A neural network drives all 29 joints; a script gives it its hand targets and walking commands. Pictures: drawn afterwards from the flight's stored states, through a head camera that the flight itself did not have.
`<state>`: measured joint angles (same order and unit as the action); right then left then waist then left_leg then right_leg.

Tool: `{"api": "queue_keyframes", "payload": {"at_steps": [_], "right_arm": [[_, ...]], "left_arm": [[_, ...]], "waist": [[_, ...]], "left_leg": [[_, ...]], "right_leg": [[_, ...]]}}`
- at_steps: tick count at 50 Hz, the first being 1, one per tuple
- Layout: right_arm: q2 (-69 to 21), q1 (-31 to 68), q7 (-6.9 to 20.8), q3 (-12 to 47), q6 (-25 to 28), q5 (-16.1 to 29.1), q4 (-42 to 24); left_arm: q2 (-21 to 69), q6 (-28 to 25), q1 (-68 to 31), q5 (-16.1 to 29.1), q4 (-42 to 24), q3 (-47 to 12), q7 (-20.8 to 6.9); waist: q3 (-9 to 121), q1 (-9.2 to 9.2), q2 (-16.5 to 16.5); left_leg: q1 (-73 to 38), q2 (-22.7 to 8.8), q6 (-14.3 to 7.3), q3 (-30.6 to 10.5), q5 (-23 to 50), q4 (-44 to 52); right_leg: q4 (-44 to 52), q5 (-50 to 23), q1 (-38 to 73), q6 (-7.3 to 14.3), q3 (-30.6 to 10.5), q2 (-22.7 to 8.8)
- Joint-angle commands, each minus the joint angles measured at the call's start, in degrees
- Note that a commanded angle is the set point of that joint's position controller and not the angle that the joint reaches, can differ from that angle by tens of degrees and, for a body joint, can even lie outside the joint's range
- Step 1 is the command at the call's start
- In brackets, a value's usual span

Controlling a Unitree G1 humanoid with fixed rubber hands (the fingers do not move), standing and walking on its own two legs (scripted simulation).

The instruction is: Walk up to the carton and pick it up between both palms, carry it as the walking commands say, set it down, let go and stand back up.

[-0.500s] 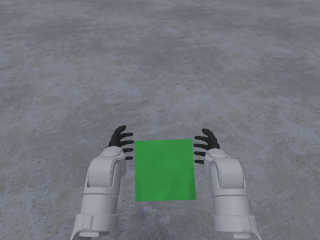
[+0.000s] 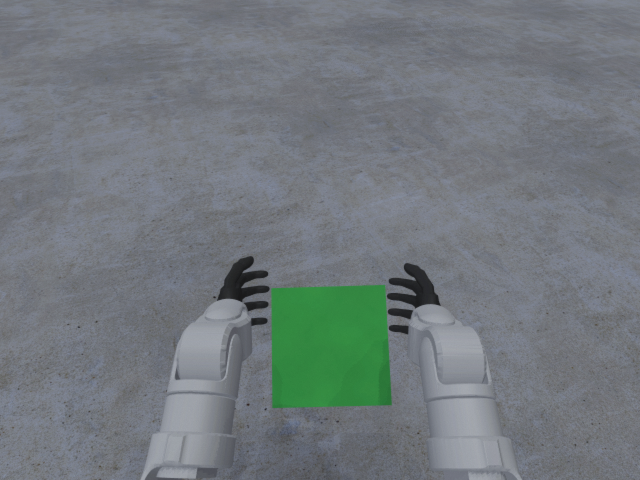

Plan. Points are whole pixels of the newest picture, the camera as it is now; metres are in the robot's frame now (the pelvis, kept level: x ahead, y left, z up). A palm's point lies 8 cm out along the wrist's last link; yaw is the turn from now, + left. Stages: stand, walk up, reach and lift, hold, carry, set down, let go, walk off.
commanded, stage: carry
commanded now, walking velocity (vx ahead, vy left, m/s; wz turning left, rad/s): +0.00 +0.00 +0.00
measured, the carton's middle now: (329, 339) +0.33 +0.00 -0.04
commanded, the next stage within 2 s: none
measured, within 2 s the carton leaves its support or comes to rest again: neither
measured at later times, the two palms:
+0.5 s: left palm (233, 316) +0.30 +0.12 +0.06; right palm (425, 323) +0.30 -0.12 +0.06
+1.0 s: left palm (237, 315) +0.30 +0.12 +0.05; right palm (427, 324) +0.30 -0.12 +0.06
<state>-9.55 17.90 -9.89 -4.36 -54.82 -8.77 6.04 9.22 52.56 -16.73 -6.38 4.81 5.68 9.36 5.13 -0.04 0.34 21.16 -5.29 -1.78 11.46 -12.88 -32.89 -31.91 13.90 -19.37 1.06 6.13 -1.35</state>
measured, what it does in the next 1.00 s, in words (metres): stands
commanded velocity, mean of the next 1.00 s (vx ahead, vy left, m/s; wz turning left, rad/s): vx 0.00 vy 0.00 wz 0.00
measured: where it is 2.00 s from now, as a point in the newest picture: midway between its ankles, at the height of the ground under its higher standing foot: outside the picture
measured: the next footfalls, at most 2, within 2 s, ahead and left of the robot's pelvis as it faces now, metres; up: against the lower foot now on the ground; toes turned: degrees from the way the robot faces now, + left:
none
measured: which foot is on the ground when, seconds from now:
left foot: down 0.00-1.00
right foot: down 0.00-1.00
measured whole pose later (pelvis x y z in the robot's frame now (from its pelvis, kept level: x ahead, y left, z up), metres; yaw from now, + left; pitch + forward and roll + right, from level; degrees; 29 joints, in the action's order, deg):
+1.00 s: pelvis +0.00 +0.00 +0.00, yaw +0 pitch +2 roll +0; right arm -9.2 16.7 -8.5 -4.5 -50.6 -9.4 9.1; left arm 9.0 48.0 -16.1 -7.1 8.3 6.0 7.8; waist 5.1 0.1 0.5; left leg 21.2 -5.2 -1.5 11.4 -12.5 -31.9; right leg -31.3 13.6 -19.7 1.1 5.7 -1.3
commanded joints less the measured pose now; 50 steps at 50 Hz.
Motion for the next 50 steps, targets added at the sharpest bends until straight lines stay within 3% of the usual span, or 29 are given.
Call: {"api": "queue_keyframes", "payload": {"at_steps": [1,5,6,7,9,11,12,13,14,16,17,18,19,20,21,25,30,32,34,35,41,47,48,50], "right_arm": [[-53.5,25.0,11.8,25.6,4.9,14.8,-11.7],[-53.0,25.1,12.3,24.7,5.5,14.2,-8.4],[-55.0,24.7,12.4,26.5,5.5,15.3,-11.0],[-53.2,24.5,12.4,24.5,5.9,13.7,-7.3],[-54.7,27.3,12.2,27.1,6.0,15.9,-13.8],[-53.2,24.9,12.2,25.2,5.9,14.3,-9.5],[-54.2,26.4,12.1,27.2,5.9,16.0,-14.2],[-51.8,24.8,12.4,24.2,6.0,13.2,-7.1],[-54.0,25.8,12.5,26.3,6.3,15.2,-11.4],[-53.2,25.4,12.6,25.2,6.5,14.2,-8.7],[-54.3,25.2,12.7,26.2,6.7,14.7,-9.6],[-54.2,26.8,12.6,26.7,6.8,15.5,-12.4],[-52.4,25.1,12.7,24.6,6.9,13.3,-6.3],[-54.7,26.7,12.6,27.8,7.1,16.2,-13.7],[-52.7,24.9,12.9,25.4,7.1,13.8,-8.1],[-54.8,25.8,13.0,27.1,7.4,15.0,-10.6],[-52.2,25.7,13.1,25.3,7.8,13.7,-8.5],[-53.4,25.5,13.1,25.4,7.9,14.1,-8.1],[-54.4,26.6,12.7,26.9,7.7,15.4,-11.7],[-53.3,25.2,12.7,25.5,7.8,14.1,-8.7],[-53.3,26.2,13.5,26.5,8.8,14.1,-8.1],[-53.7,25.8,13.6,27.1,9.0,14.6,-8.8],[-54.6,25.8,13.5,28.2,8.7,15.3,-10.8],[-52.2,25.6,13.7,25.7,9.1,13.5,-6.3]], "left_arm": [[56.3,-2.2,-23.4,13.7,-7.4,-27.0,-11.6],[55.3,-2.9,-23.7,12.7,-5.2,-26.2,-11.9],[57.0,-3.1,-24.4,14.1,-8.6,-28.4,-11.8],[55.3,-3.5,-24.7,12.9,-5.1,-26.4,-12.1],[57.5,-3.3,-24.8,14.6,-9.0,-28.3,-12.0],[55.7,-3.2,-24.3,13.3,-6.0,-27.0,-11.9],[57.1,-3.0,-23.4,14.3,-8.7,-28.1,-11.8],[54.6,-3.2,-22.3,11.5,-2.2,-25.3,-12.1],[56.5,-3.6,-23.7,13.7,-7.2,-27.6,-12.2],[55.7,-4.0,-24.4,12.9,-5.2,-26.7,-12.3],[56.5,-4.1,-24.2,13.6,-6.3,-27.6,-12.5],[57.0,-4.1,-24.7,14.2,-8.0,-28.2,-12.3],[54.9,-4.2,-23.0,12.0,-2.0,-25.5,-12.6],[57.3,-4.3,-24.0,14.6,-8.8,-28.6,-12.4],[55.6,-4.4,-23.6,12.5,-3.9,-26.9,-12.6],[57.3,-4.8,-25.4,14.3,-7.1,-29.0,-12.9],[55.6,-4.8,-23.2,12.4,-2.8,-26.7,-13.0],[55.8,-5.1,-25.0,13.3,-4.7,-27.5,-12.9],[57.2,-4.8,-24.9,14.6,-7.3,-28.6,-12.8],[55.8,-5.0,-24.9,13.8,-5.2,-27.6,-12.8],[55.9,-6.1,-23.6,12.9,-3.0,-27.2,-13.6],[56.0,-6.4,-23.7,13.0,-4.0,-27.8,-13.4],[56.8,-6.2,-24.6,13.8,-7.0,-29.1,-13.3],[54.6,-6.3,-22.8,11.6,-1.0,-26.1,-13.5]], "waist": [[20.7,0.28,0.0],[20.7,0.23,-2.1],[20.9,0.24,-2.2],[20.8,0.23,-0.8],[21.1,0.27,0.2],[20.9,0.14,-1.6],[20.9,0.15,-1.2],[20.5,0.15,-0.6],[21.5,0.21,-0.9],[21.2,0.12,-1.6],[21.5,0.16,-0.3],[21.0,0.13,-1.8],[20.7,0.10,-0.1],[21.6,0.14,-0.9],[20.7,0.12,-1.9],[20.7,0.20,-0.5],[19.8,0.00,-1.8],[21.1,0.01,-2.1],[21.0,0.09,-1.3],[22.1,0.09,-1.2],[21.1,0.15,0.8],[21.8,0.07,-1.6],[21.2,0.06,-1.5],[21.2,0.01,-0.9]], "left_leg": [[-8.7,-5.6,0.1,-7.9,4.5,5.5],[-9.4,-5.9,-0.3,-8.5,1.6,6.3],[-9.4,-5.7,-0.1,-8.3,1.8,6.2],[-9.1,-5.6,0.0,-8.1,2.2,5.8],[-8.8,-5.6,0.1,-8.1,2.4,5.9],[-9.0,-5.8,-0.3,-8.4,2.1,6.3],[-8.9,-5.6,-0.1,-8.1,2.1,6.4],[-8.7,-5.5,0.0,-8.0,1.8,6.4],[-9.0,-5.6,0.0,-8.3,2.4,6.6],[-9.2,-5.6,-0.1,-8.1,3.1,6.4],[-9.1,-5.7,0.1,-8.4,3.0,6.5],[-9.4,-5.6,0.0,-8.1,2.7,6.7],[-9.3,-5.6,-0.2,-8.1,2.3,6.1],[-9.9,-5.7,0.0,-8.5,3.3,6.3],[-9.6,-5.6,0.1,-7.9,4.2,6.1],[-8.8,-5.4,0.0,-8.5,1.9,6.5],[-8.7,-5.6,-0.1,-8.8,1.3,7.4],[-9.2,-5.8,-0.2,-9.0,0.6,7.3],[-9.4,-5.6,0.0,-8.5,1.4,7.1],[-9.6,-5.5,-0.1,-8.4,2.9,6.5],[-9.2,-4.8,0.1,-7.9,2.8,5.5],[-10.0,-5.4,0.0,-8.7,4.7,6.8],[-9.8,-5.3,0.1,-8.3,5.6,6.2],[-9.0,-4.9,0.2,-8.0,3.3,5.9]], "right_leg": [[4.5,-11.1,5.1,2.2,-7.2,-7.0],[5.2,-7.2,3.7,2.3,-7.3,-6.6],[5.5,-7.2,3.7,2.5,-7.4,-6.6],[5.7,-8.0,3.9,2.4,-7.6,-6.9],[5.5,-7.9,4.6,2.5,-7.3,-6.7],[5.4,-7.9,3.8,2.6,-7.7,-6.5],[5.3,-8.3,4.2,2.5,-7.3,-6.7],[5.4,-8.6,4.2,2.5,-7.6,-6.9],[5.0,-8.3,4.7,2.7,-7.3,-6.8],[5.3,-9.0,4.2,2.5,-7.4,-6.8],[5.3,-7.8,4.9,2.7,-7.0,-6.5],[5.1,-8.1,4.3,2.4,-6.8,-6.4],[5.9,-8.5,4.1,2.5,-7.6,-6.6],[5.0,-8.5,4.5,2.6,-7.0,-6.5],[4.9,-9.5,3.8,2.4,-7.1,-6.5],[5.7,-7.6,4.2,2.8,-7.7,-6.5],[5.2,-6.5,3.2,2.5,-7.2,-6.0],[5.2,-6.0,3.6,2.8,-7.3,-6.0],[5.2,-7.1,3.5,2.8,-7.3,-6.0],[5.0,-9.0,4.6,2.7,-7.2,-6.3],[5.8,-9.9,4.6,2.7,-8.0,-6.8],[4.6,-9.2,4.5,2.8,-7.0,-6.0],[4.8,-11.0,4.2,2.6,-7.3,-6.2],[5.6,-10.3,4.7,2.6,-7.9,-6.6]]}}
